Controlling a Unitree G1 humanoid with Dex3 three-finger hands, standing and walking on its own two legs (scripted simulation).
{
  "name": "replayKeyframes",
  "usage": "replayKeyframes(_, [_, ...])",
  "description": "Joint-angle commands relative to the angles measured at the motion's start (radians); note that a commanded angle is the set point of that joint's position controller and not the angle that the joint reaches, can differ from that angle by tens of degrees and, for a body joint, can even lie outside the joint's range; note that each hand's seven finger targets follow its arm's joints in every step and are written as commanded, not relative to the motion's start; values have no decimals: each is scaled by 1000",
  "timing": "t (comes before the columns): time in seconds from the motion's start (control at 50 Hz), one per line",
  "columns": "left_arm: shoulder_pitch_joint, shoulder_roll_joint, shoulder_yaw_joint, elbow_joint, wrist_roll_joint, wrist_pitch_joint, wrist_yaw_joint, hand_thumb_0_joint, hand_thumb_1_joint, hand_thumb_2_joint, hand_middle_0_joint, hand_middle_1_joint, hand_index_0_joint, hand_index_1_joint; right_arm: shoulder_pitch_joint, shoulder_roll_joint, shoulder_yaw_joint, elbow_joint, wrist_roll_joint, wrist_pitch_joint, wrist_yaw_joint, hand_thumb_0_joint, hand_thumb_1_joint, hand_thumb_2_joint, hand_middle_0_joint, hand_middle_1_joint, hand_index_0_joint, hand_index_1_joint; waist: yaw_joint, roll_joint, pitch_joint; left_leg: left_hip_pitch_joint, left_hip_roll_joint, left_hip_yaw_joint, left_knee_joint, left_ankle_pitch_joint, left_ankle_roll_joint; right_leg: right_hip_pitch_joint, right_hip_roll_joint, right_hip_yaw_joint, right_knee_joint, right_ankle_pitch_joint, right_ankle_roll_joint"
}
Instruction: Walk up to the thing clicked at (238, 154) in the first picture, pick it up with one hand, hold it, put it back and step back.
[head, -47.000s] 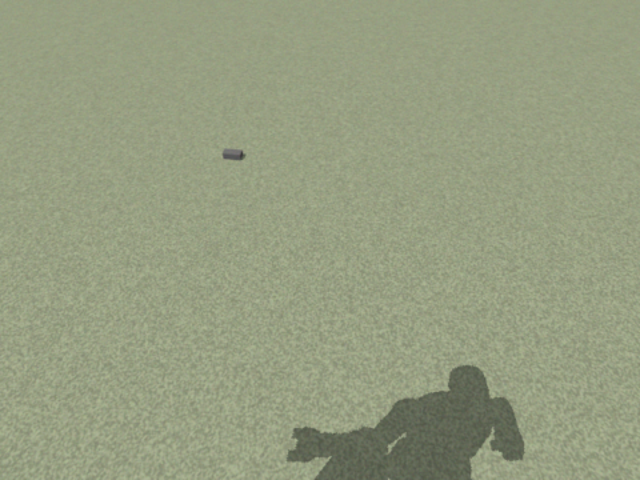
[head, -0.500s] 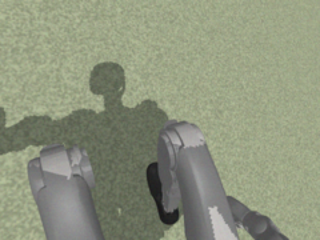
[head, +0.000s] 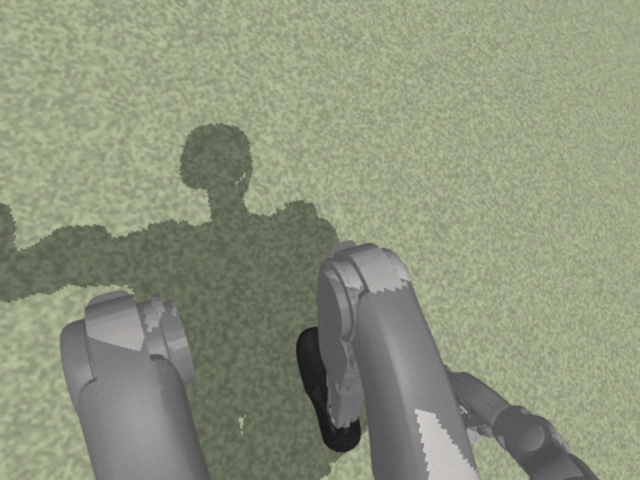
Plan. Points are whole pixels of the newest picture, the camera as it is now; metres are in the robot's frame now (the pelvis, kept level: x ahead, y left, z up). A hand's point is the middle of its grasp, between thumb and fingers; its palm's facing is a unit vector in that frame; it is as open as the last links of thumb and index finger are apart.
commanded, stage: close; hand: left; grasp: from above
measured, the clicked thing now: out of the picture +0.36 +0.38 -0.26
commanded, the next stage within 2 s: none
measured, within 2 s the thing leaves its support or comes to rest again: neither
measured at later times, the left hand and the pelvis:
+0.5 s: hand out of the picture +0.35 +0.36 -0.23, palm faces -0.41 -0.19 -0.89, open 7.2 cm; pelvis +0.00 +0.00 +0.00, yaw +0 degrees
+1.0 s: hand out of the picture +0.35 +0.36 -0.23, palm faces -0.41 -0.19 -0.89, open 7.0 cm; pelvis +0.00 +0.00 +0.00, yaw +0 degrees
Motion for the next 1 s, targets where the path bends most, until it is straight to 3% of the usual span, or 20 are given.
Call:
replayKeyframes(0.0, [-124, 256, 4, -36, -22, -2, 4, 0, 455, 215, -809, -328, -853, -284, 143, -316, -78, -10, 3, 9, -15, 0, -886, -894, 200, 299, 200, 299, -22, 399, -552, 467, 18, 123, -308, 199, 16, 247, 29, -154, -182, 234, -79])
replayKeyframes(0.04, [-145, 259, -5, -56, -24, -16, 4, 0, 467, 216, -830, -307, -865, -271, 141, -331, -88, -14, 5, 13, -19, 0, -886, -894, 200, 299, 200, 299, -21, 409, -556, 466, 20, 122, -313, 190, 16, 255, 33, -149, -191, 223, -83])
replayKeyframes(0.06, [-110, 285, 31, -50, -31, -20, 12, 0, 451, 239, -838, -296, -862, -272, 152, -331, -83, -11, 3, 21, -23, 0, -887, -895, 200, 299, 200, 299, -6, 400, -582, 470, 20, 122, -312, 217, 16, 282, 36, -150, -195, 246, -83])
replayKeyframes(0.08, [-85, 289, 38, -45, -32, -24, 17, 0, 464, 237, -839, -293, -865, -267, 158, -321, -74, -9, 1, 28, -24, 0, -886, -895, 200, 299, 200, 299, 1, 389, -601, 473, 19, 120, -311, 238, 15, 297, 36, -153, -192, 261, -84])
replayKeyframes(0.12, [-133, 272, 7, -54, -29, -37, 15, 0, 465, 241, -841, -301, -868, -274, 153, -316, -66, -16, -3, 32, -25, 0, -886, -895, 200, 299, 200, 299, -24, 379, -588, 463, 22, 127, -288, 225, 18, 289, 35, -143, -187, 263, -85])
replayKeyframes(0.16, [-130, 271, 1, -53, -31, -40, 21, 0, 465, 214, -839, -285, -868, -257, 145, -323, -69, -22, -6, 36, -32, 0, -887, -895, 200, 299, 200, 299, -18, 379, -583, 463, 21, 128, -291, 210, 17, 284, 38, -145, -194, 246, -88])
replayKeyframes(0.18, [-125, 304, 25, -71, -35, -44, 27, 0, 466, 208, -845, -280, -873, -252, 146, -323, -69, -8, -8, 41, -38, 0, -888, -895, 200, 299, 200, 299, -4, 383, -596, 450, 24, 128, -290, 207, 17, 301, 42, -137, -207, 240, -90])
replayKeyframes(0.22, [-137, 279, 4, -76, -37, -47, 26, 0, 481, 193, -842, -283, -877, -247, 146, -319, -64, -25, -13, 40, -39, 0, -887, -894, 200, 299, 200, 299, -14, 385, -593, 464, 21, 134, -289, 209, 16, 294, 40, -142, -199, 241, -89])
replayKeyframes(0.26, [-120, 282, 6, -94, -42, -47, 31, 0, 472, 217, -855, -263, -878, -240, 135, -321, -67, -11, -15, 41, -44, 0, -887, -894, 200, 299, 200, 299, 1, 400, -604, 469, 22, 131, -294, 213, 13, 293, 44, -143, -198, 237, -91])
replayKeyframes(0.28, [-132, 280, -8, -88, -35, -45, 28, 0, 480, 214, -857, -267, -882, -242, 132, -319, -63, -14, -16, 36, -44, 0, -886, -894, 200, 299, 200, 299, -10, 406, -579, 464, 22, 133, -286, 199, 13, 273, 39, -145, -192, 228, -92])
replayKeyframes(0.34, [-133, 291, 8, -120, -37, -45, 37, 0, 485, 196, -856, -256, -884, -227, 133, -319, -71, -4, -16, 39, -48, 0, -885, -893, 200, 299, 200, 299, 7, 410, -595, 455, 24, 130, -303, 181, 10, 280, 46, -138, -204, 203, -99])
replayKeyframes(0.38, [-144, 261, -18, -112, -37, -40, 34, 0, 488, 216, -870, -249, -892, -227, 145, -317, -67, 9, -18, 35, -48, 0, -886, -893, 200, 299, 200, 299, -7, 411, -571, 459, 20, 132, -299, 171, 11, 255, 40, -149, -196, 198, -94])
replayKeyframes(0.48, [-124, 250, -21, -100, -36, -30, 43, 0, 480, 221, -867, -240, -884, -223, 135, -322, -74, 12, -16, 31, -49, 0, -885, -893, 200, 299, 200, 299, 1, 405, -581, 459, 21, 127, -305, 183, 11, 258, 45, -149, -200, 211, -94])
replayKeyframes(0.54, [-127, 228, -46, -86, -34, -21, 45, 0, 499, 223, -874, -245, -895, -223, 125, -320, -72, 19, -12, 27, -44, 0, -884, -892, 200, 299, 200, 299, 1, 419, -550, 473, 19, 119, -317, 184, 10, 218, 38, -161, -179, 208, -91])
replayKeyframes(0.58, [-138, 233, -40, -77, -30, -23, 50, 0, 503, 207, -879, -233, -901, -211, 116, -332, -74, 3, -15, 22, -39, 0, -884, -892, 200, 299, 200, 299, -11, 429, -547, 491, 22, 98, -329, 191, 7, 196, 35, -173, -163, 215, -89])
replayKeyframes(0.62, [-139, 211, -61, -74, -24, -16, 48, 0, 522, 186, -886, -235, -915, -206, 121, -328, -71, 14, -19, 21, -34, 0, -884, -893, 200, 299, 200, 299, -12, 441, -526, 492, 19, 99, -333, 171, 8, 178, 32, -174, -168, 197, -86])
replayKeyframes(0.64, [-132, 248, -32, -76, -21, -14, 49, 0, 538, 197, -896, -241, -925, -212, 112, -338, -78, -2, -17, 17, -32, 0, -884, -892, 200, 299, 200, 299, -9, 439, -535, 506, 23, 94, -331, 179, 8, 182, 32, -174, -162, 204, -84])
replayKeyframes(0.78, [-155, 222, -45, -74, -15, -3, 47, 0, 540, 209, -914, -240, -936, -218, 119, -334, -77, -13, -14, 2, -22, 0, -887, -893, 200, 299, 200, 299, -26, 420, -532, 482, 22, 105, -322, 155, 13, 199, 34, -162, -183, 189, -83])
replayKeyframes(0.8, [-159, 246, -29, -76, -12, -1, 49, 0, 526, 202, -904, -231, -925, -210, 130, -334, -73, -3, -10, 4, -21, 0, -886, -894, 200, 299, 200, 299, -22, 423, -535, 481, 21, 106, -320, 163, 14, 199, 33, -163, -181, 196, -83])
replayKeyframes(0.98, [-163, 263, -28, -67, -28, -2, 43, 0, 506, 205, -915, -197, -922, -191, 138, -338, -71, -15, 2, -1, -24, 0, -886, -894, 200, 299, 200, 299, -24, 409, -556, 464, 20, 124, -296, 189, 17, 251, 35, -144, -195, 223, -87])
